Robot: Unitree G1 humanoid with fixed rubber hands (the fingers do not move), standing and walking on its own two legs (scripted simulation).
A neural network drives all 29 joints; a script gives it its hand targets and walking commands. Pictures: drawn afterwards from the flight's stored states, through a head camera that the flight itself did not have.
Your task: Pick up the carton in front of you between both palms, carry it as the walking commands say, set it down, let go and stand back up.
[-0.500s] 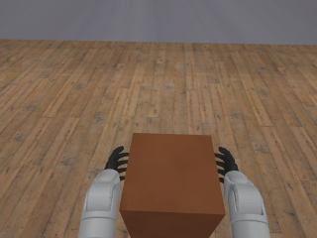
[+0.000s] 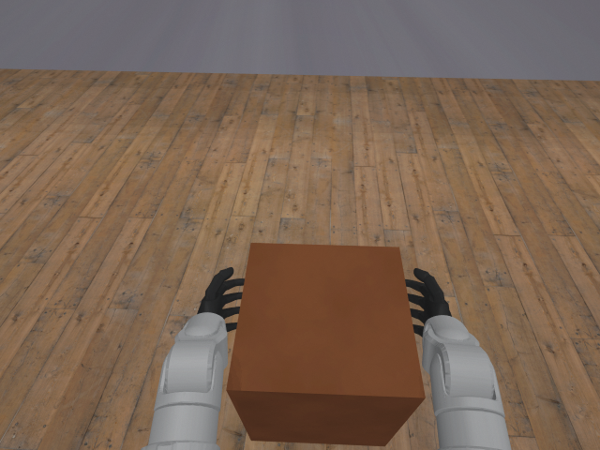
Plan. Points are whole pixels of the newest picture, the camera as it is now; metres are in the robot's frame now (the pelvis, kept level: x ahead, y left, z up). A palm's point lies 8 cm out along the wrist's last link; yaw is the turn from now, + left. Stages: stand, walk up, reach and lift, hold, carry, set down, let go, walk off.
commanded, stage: carry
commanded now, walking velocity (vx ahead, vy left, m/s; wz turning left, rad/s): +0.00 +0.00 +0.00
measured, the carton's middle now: (321, 349) +0.28 +0.00 -0.04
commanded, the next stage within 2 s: hold in 0.08 s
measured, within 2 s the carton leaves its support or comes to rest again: neither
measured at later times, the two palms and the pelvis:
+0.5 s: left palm (187, 355) +0.23 +0.17 +0.05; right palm (422, 328) +0.27 -0.13 +0.05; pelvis -0.03 -0.02 +0.01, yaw +8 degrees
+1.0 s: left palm (210, 344) +0.24 +0.14 +0.06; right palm (443, 316) +0.29 -0.16 +0.05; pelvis -0.02 -0.05 +0.01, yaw +9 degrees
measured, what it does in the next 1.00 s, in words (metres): shifts its weight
